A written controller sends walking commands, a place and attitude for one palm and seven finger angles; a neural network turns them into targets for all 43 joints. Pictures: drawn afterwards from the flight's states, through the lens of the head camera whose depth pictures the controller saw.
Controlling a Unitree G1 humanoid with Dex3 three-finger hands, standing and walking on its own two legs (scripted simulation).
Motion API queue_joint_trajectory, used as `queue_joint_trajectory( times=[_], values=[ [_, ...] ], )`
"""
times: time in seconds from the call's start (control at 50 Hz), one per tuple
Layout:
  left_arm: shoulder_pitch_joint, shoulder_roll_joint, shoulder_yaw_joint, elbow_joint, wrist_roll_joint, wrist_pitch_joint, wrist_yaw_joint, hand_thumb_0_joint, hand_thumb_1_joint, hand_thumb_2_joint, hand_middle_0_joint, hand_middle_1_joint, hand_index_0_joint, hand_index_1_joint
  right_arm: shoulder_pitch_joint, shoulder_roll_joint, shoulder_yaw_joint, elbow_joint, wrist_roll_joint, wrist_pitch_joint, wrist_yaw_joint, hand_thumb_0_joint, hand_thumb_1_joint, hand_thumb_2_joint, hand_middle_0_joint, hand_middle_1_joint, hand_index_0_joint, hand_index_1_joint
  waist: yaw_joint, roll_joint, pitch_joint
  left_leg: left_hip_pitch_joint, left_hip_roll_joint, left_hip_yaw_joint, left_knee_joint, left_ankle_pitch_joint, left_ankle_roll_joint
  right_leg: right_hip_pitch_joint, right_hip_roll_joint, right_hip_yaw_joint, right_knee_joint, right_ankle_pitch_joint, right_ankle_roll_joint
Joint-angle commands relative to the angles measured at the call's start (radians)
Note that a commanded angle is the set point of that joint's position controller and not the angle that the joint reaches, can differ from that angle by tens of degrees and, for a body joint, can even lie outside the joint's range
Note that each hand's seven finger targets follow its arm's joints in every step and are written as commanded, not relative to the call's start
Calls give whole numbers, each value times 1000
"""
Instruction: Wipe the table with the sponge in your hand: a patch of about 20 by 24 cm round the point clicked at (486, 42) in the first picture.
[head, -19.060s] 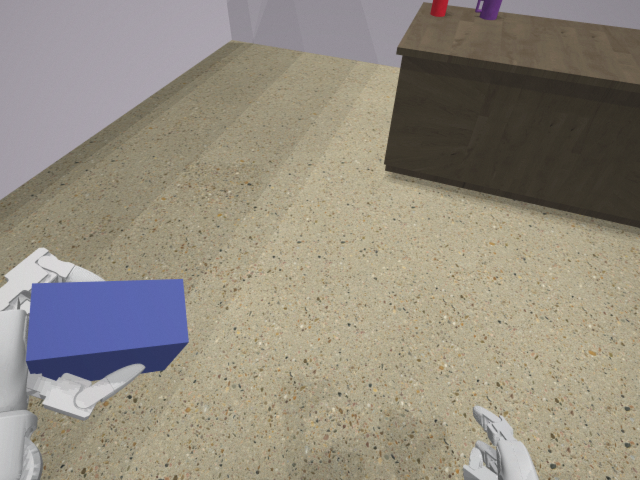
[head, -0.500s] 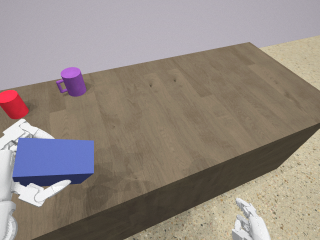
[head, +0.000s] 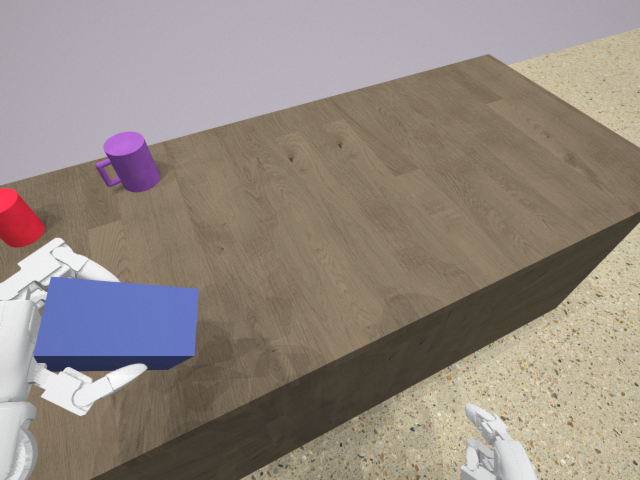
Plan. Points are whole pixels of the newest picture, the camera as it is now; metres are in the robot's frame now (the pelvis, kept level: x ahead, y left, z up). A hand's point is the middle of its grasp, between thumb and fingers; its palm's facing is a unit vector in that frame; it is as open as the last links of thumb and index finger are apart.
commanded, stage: come to a stop and stand still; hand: left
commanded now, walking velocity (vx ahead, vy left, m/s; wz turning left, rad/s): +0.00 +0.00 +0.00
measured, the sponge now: (140, 331) +0.23 +0.19 +0.13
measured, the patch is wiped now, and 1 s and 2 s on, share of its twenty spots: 0.00 0.00 0.00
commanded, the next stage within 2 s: look again from close up in 0.56 s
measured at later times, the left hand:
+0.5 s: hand (37, 352) +0.20 +0.27 +0.14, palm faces +0.37 -0.85 -0.37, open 10.4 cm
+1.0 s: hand (63, 347) +0.21 +0.25 +0.14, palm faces +0.32 -0.86 -0.39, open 10.4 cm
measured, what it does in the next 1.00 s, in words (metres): stands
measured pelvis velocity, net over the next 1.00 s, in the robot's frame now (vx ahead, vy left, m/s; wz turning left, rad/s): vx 0.00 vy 0.00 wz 0.02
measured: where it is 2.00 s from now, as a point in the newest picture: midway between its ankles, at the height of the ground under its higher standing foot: outside the picture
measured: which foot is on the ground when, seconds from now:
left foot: down 0.00-1.00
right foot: down 0.00-1.00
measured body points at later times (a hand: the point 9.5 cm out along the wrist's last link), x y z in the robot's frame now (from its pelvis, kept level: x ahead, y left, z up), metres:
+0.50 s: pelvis -0.01 +0.01 +0.00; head +0.00 +0.03 +0.45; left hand +0.18 +0.32 +0.16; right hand +0.20 -0.18 -0.06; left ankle -0.02 +0.07 -0.74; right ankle +0.05 -0.09 -0.74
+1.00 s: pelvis +0.00 +0.00 +0.00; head +0.02 +0.03 +0.45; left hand +0.18 +0.30 +0.16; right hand +0.17 -0.21 -0.07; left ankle -0.02 +0.07 -0.74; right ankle +0.05 -0.09 -0.74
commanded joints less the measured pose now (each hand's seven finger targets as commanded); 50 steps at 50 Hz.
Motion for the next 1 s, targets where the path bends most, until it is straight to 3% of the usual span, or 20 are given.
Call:
queue_joint_trajectory(
  times=[0.0,0.02,0.04,0.08,0.1,0.16,0.24,0.3,0.34,0.4,0.42,0.5,0.52,0.54,0.62,0.64,0.72,0.74,0.8,0.98],
  values=[
    [-120,285,255,-210,-27,-62,45,0,100,1300,-1200,-1600,-1200,-1600,-117,-113,-26,-188,4,-64,-44,0,-900,-900,200,300,200,300,31,-93,-133,-103,138,-147,-102,82,-48,180,-132,95,-26,8,19],
    [-183,353,302,-296,-17,-73,52,0,100,1300,-1200,-1600,-1200,-1600,-134,-118,-19,-189,3,-66,-48,0,-900,-900,200,300,200,300,25,3,-138,-96,143,-155,-103,79,-43,174,-122,110,-1,24,14],
    [-192,299,248,-297,-25,-82,44,0,100,1300,-1200,-1600,-1200,-1600,-114,-107,-12,-191,-1,-69,-53,0,-900,-900,200,300,200,300,25,72,-151,-114,145,-157,-103,87,-44,199,-131,90,17,48,10],
    [-210,316,240,-358,-19,-92,42,0,100,1300,-1200,-1600,-1200,-1600,-100,-111,-10,-199,-6,-86,-52,0,-900,-900,200,300,200,300,34,224,-190,-117,143,-151,-82,156,-55,251,-124,92,65,132,4],
    [-204,312,229,-381,-19,-95,41,0,100,1300,-1200,-1600,-1200,-1600,-96,-107,-7,-203,-7,-96,-48,0,-900,-900,200,300,200,300,39,239,-210,-107,138,-143,-65,190,-58,267,-125,84,72,159,5],
    [-169,260,187,-401,-21,-102,37,0,100,1300,-1200,-1600,-1200,-1600,-79,-117,-10,-188,-13,-115,-38,0,-900,-900,200,300,200,300,35,168,-233,-35,143,-152,-35,300,-80,237,-120,74,66,183,-4],
    [-46,148,136,-205,-31,-70,31,0,100,1300,-1200,-1600,-1200,-1600,-64,-117,-20,-157,-9,-97,-34,0,-900,-900,200,300,200,300,35,-15,-190,-3,155,-141,-51,306,-94,167,-114,57,31,164,7],
    [-83,161,143,-122,-31,-52,24,0,100,1300,-1200,-1600,-1200,-1600,-78,-128,-28,-154,-7,-73,-45,0,-900,-900,200,300,200,300,31,-59,-132,-43,160,-154,-94,241,-109,139,-112,65,19,130,11],
    [-111,133,112,-88,-34,-45,18,0,100,1300,-1200,-1600,-1200,-1600,-96,-117,-16,-165,-2,-54,-52,0,-900,-900,200,300,200,300,31,-38,-105,-46,163,-144,-114,183,-99,107,-109,55,-1,84,20],
    [-183,161,105,-139,-18,-48,21,0,100,1300,-1200,-1600,-1200,-1600,-93,-117,-13,-186,-3,-52,-58,0,-900,-900,200,300,200,300,32,-15,-90,-95,168,-157,-148,54,-86,132,-103,74,0,18,19],
    [-222,184,120,-201,-5,-53,27,0,100,1300,-1200,-1600,-1200,-1600,-121,-114,-8,-189,1,-54,-56,0,-900,-900,200,300,200,300,29,37,-99,-86,169,-151,-159,38,-80,137,-91,82,13,19,19],
    [-276,189,100,-315,12,-68,41,0,100,1300,-1200,-1600,-1200,-1600,-109,-113,-6,-215,-12,-68,-56,0,-900,-900,200,300,200,300,37,89,-126,-179,175,-172,-178,-66,-53,259,-88,70,50,32,23],
    [-282,225,136,-350,21,-68,48,0,100,1300,-1200,-1600,-1200,-1600,-130,-115,-4,-212,-8,-75,-53,0,-900,-900,200,300,200,300,35,113,-151,-171,173,-171,-178,-58,-53,279,-81,75,64,50,22],
    [-269,187,106,-346,15,-74,48,0,100,1300,-1200,-1600,-1200,-1600,-117,-111,0,-216,-13,-74,-52,0,-900,-900,200,300,200,300,38,108,-150,-182,175,-180,-176,-56,-53,285,-88,62,59,48,21],
    [-178,233,170,-327,12,-72,59,0,100,1300,-1200,-1600,-1200,-1600,-102,-116,-11,-204,-13,-86,-46,0,-900,-900,200,300,200,300,35,101,-184,-93,157,-162,-119,158,-96,256,-93,69,65,148,5],
    [-157,185,131,-296,1,-73,54,0,100,1300,-1200,-1600,-1200,-1600,-90,-110,-6,-205,-17,-77,-46,0,-900,-900,200,300,200,300,36,86,-176,-84,158,-165,-110,195,-105,236,-102,58,49,138,3],
    [-84,191,162,-193,-9,-56,49,0,100,1300,-1200,-1600,-1200,-1600,-87,-117,-17,-185,-10,-64,-49,0,-900,-900,200,300,200,300,30,37,-159,-41,154,-150,-98,277,-123,186,-101,67,30,174,1],
    [-72,152,124,-166,-19,-53,42,0,100,1300,-1200,-1600,-1200,-1600,-74,-117,-13,-188,-13,-54,-51,0,-900,-900,200,300,200,300,30,9,-157,-40,160,-149,-95,278,-124,177,-107,55,18,162,4],
    [-79,166,122,-159,-20,-41,40,0,100,1300,-1200,-1600,-1200,-1600,-75,-123,-20,-191,-10,-47,-55,0,-900,-900,200,300,200,300,30,-32,-142,-64,158,-149,-100,205,-109,178,-113,74,-1,146,6],
    [-127,209,134,-330,-6,-52,62,0,100,1300,-1200,-1600,-1200,-1600,-97,-123,-20,-204,-14,-64,-66,0,-900,-900,200,300,200,300,30,63,-187,-83,141,-152,-95,141,-81,230,-118,97,8,130,1]
  ],
)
